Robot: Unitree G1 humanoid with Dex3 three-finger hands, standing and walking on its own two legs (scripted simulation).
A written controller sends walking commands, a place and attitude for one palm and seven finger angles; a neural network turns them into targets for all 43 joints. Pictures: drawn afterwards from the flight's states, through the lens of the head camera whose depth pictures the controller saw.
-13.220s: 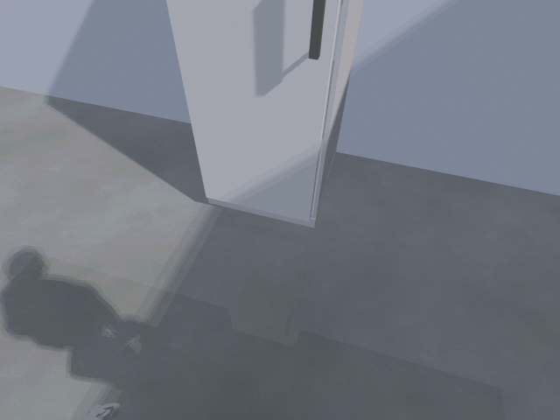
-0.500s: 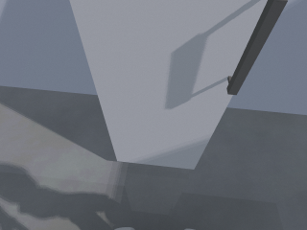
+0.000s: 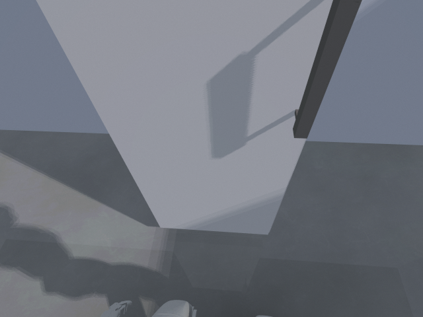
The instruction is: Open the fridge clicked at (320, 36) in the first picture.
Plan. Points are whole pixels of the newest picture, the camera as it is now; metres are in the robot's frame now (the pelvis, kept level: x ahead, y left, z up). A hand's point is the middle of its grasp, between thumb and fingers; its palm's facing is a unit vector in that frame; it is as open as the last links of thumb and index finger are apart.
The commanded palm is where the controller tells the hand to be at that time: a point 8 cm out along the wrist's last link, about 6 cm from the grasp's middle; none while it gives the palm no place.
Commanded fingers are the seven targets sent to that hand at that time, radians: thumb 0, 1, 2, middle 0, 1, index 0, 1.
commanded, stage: come to a stop and stand still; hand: right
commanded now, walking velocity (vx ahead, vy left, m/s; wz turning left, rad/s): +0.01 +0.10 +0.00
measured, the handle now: (316, 72) +0.47 -0.17 +0.20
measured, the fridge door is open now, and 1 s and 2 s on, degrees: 0 0 0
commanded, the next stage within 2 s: look again from close up in 1.06 s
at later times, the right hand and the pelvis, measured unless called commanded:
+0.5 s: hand out of the picture -0.07 -0.10 -0.15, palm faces +0.07 +0.97 -0.23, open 7.4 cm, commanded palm none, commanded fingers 0.00 -0.90 -0.90 0.20 0.30 0.20 0.30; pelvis -0.05 +0.06 +0.01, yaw +0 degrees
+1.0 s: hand out of the picture -0.05 -0.16 -0.18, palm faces +0.06 +0.98 -0.20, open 7.4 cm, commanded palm none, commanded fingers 0.00 -0.90 -0.90 0.20 0.30 0.20 0.30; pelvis -0.04 +0.01 +0.00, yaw +0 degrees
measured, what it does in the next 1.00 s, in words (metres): steps on the spot: left foot, then right foot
